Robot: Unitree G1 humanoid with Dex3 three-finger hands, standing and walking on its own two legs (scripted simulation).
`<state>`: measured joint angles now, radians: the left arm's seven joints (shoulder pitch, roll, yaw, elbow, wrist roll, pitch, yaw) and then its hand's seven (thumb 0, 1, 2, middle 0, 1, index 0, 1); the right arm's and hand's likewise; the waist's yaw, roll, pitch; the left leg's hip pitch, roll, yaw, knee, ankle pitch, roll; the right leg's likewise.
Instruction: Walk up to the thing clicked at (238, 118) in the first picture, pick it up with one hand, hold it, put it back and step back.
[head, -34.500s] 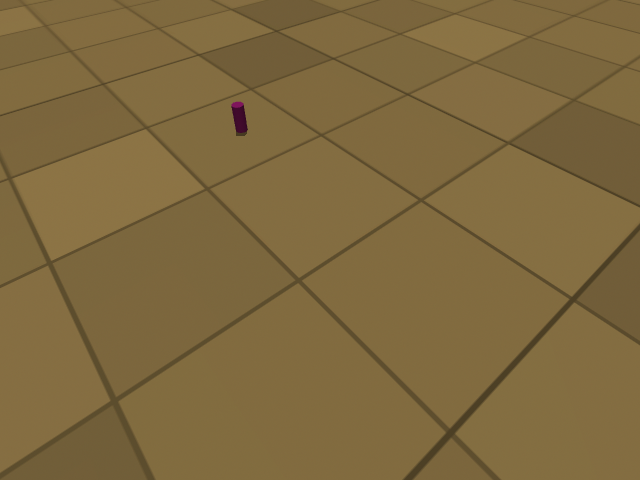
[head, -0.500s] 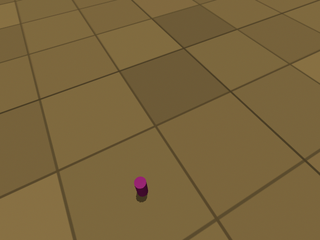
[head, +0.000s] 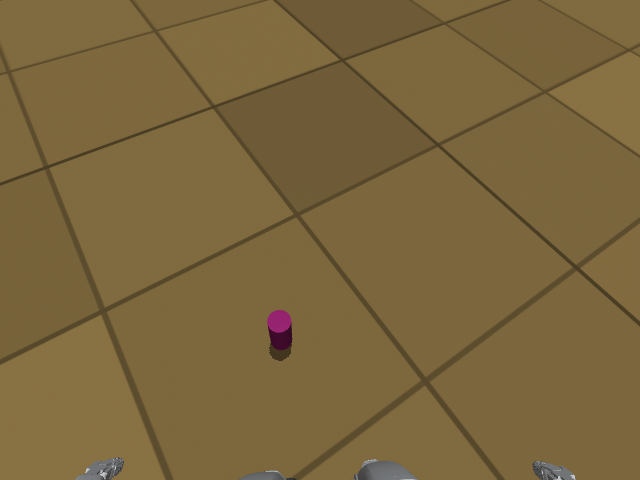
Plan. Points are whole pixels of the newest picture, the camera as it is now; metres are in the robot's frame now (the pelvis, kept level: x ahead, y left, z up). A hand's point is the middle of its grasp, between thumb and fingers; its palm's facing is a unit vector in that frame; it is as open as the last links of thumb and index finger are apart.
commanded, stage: step back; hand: left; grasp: from the side
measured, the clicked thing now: (280, 330) +0.54 +0.10 -0.68
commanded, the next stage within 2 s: none
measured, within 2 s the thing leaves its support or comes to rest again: neither
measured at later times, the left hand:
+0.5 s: hand out of the picture +0.01 +0.24 -0.15, palm faces -0.01 -0.93 -0.36, open 7.4 cm
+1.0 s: hand out of the picture -0.18 +0.21 -0.15, palm faces -0.06 -0.92 -0.40, open 7.4 cm
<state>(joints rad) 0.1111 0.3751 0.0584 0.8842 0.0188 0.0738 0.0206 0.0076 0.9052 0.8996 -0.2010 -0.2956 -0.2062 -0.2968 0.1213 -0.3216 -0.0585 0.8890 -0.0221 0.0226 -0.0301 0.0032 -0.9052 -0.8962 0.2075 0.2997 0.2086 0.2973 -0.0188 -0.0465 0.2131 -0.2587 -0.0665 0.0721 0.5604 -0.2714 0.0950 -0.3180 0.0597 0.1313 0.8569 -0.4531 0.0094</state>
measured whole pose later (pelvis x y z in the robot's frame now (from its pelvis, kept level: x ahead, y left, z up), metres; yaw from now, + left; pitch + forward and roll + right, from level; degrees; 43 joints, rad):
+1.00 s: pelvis -0.27 -0.06 -0.01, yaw -2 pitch -3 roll -1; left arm 0.19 0.37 0.08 0.83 0.04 0.06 -0.02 0.01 0.91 0.90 -0.20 -0.30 -0.20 -0.30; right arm 0.10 -0.41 -0.06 0.81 -0.01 0.05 -0.03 0.00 -0.91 -0.90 0.21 0.30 0.21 0.30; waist 0.01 0.04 0.19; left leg -0.45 0.02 -0.09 0.89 -0.46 -0.01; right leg -0.27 0.04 0.06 0.69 -0.37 0.00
